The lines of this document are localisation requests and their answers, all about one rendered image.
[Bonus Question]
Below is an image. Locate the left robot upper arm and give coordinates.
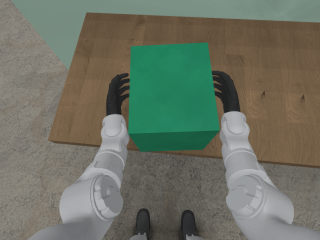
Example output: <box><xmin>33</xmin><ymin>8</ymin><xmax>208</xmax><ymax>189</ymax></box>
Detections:
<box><xmin>28</xmin><ymin>174</ymin><xmax>124</xmax><ymax>240</ymax></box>

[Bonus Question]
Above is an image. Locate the robot foot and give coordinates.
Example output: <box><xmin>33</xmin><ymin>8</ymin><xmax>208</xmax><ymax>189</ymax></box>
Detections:
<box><xmin>136</xmin><ymin>208</ymin><xmax>150</xmax><ymax>240</ymax></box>
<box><xmin>181</xmin><ymin>210</ymin><xmax>196</xmax><ymax>240</ymax></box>

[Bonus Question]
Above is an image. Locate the robot left foot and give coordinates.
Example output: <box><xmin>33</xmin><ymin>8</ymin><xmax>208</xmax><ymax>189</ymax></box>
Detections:
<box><xmin>136</xmin><ymin>208</ymin><xmax>150</xmax><ymax>240</ymax></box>

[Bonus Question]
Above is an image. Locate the robot right foot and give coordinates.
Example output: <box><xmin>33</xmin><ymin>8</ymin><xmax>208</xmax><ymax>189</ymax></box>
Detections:
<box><xmin>181</xmin><ymin>210</ymin><xmax>196</xmax><ymax>240</ymax></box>

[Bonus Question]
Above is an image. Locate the carton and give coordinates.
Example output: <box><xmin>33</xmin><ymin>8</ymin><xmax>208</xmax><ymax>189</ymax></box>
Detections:
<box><xmin>128</xmin><ymin>42</ymin><xmax>220</xmax><ymax>152</ymax></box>

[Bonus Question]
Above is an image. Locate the table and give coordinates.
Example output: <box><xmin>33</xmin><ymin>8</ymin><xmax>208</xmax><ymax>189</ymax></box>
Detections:
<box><xmin>48</xmin><ymin>12</ymin><xmax>320</xmax><ymax>169</ymax></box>

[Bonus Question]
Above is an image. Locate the right robot upper arm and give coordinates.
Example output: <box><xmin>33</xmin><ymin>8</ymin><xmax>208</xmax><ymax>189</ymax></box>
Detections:
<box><xmin>226</xmin><ymin>175</ymin><xmax>320</xmax><ymax>240</ymax></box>

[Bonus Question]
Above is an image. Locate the right robot hand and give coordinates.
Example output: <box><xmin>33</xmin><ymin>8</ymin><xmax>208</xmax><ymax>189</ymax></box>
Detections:
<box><xmin>211</xmin><ymin>70</ymin><xmax>241</xmax><ymax>113</ymax></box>

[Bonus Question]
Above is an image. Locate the robot left forearm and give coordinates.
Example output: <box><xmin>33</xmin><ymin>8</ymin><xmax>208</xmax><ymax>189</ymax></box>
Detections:
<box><xmin>59</xmin><ymin>114</ymin><xmax>130</xmax><ymax>212</ymax></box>

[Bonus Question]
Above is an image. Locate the robot right forearm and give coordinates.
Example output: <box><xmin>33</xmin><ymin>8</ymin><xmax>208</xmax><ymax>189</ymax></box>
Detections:
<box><xmin>219</xmin><ymin>111</ymin><xmax>280</xmax><ymax>191</ymax></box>

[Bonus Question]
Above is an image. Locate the left robot hand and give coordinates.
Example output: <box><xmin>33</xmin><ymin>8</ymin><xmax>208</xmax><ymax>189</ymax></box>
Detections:
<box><xmin>106</xmin><ymin>73</ymin><xmax>130</xmax><ymax>116</ymax></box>

